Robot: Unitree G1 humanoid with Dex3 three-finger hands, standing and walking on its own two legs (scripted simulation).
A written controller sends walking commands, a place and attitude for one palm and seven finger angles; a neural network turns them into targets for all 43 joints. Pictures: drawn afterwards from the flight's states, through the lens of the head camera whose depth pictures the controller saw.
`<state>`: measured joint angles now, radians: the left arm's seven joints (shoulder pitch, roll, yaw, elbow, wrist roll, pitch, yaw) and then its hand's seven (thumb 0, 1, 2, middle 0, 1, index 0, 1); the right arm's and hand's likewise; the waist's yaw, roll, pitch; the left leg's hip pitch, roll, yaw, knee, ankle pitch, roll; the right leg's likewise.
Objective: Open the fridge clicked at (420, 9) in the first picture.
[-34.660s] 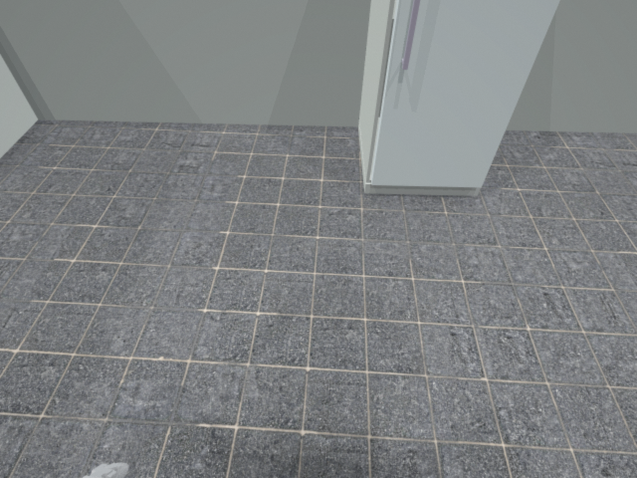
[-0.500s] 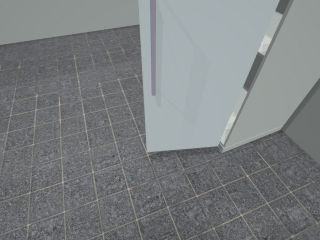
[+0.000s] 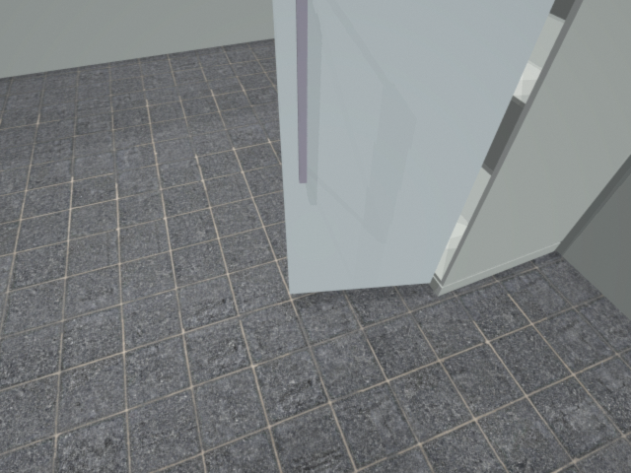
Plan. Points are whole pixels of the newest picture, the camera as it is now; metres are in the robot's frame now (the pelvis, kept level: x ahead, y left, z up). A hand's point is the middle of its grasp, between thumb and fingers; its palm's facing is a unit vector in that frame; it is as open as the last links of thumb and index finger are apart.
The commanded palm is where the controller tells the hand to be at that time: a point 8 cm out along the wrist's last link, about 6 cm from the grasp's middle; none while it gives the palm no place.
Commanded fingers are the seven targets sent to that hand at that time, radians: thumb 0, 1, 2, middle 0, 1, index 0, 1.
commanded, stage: look to check the result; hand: left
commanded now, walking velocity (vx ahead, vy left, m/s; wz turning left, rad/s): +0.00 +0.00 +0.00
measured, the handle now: (301, 87) +0.76 +0.08 +0.10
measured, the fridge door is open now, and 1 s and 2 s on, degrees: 73 73 73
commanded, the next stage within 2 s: stand and wait in 0.06 s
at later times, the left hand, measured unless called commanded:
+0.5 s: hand out of the picture +0.06 +0.23 -0.16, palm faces -0.02 -0.95 -0.30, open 7.4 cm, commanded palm none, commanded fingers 0.00 0.90 0.90 -0.20 -0.30 -0.20 -0.30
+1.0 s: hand out of the picture +0.09 +0.23 -0.16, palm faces -0.03 -0.95 -0.31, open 7.4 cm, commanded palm none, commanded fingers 0.00 0.90 0.90 -0.20 -0.30 -0.20 -0.30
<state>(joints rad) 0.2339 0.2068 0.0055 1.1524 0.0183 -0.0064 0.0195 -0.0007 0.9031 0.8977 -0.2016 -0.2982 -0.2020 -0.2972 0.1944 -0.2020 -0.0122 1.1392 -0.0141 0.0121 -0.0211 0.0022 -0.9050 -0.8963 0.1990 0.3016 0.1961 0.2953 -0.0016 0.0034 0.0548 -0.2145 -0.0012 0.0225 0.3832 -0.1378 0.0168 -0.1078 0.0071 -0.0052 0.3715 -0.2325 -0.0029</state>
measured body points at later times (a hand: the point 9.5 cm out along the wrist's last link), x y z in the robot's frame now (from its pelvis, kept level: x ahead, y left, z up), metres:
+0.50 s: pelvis +0.01 +0.00 +0.00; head +0.02 +0.00 +0.45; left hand +0.07 +0.28 -0.14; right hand +0.07 -0.28 -0.14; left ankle +0.05 +0.11 -0.74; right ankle -0.02 -0.12 -0.74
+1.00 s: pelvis +0.03 -0.01 +0.00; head +0.04 +0.00 +0.45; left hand +0.09 +0.28 -0.14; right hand +0.10 -0.29 -0.13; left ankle +0.05 +0.11 -0.74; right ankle -0.02 -0.12 -0.74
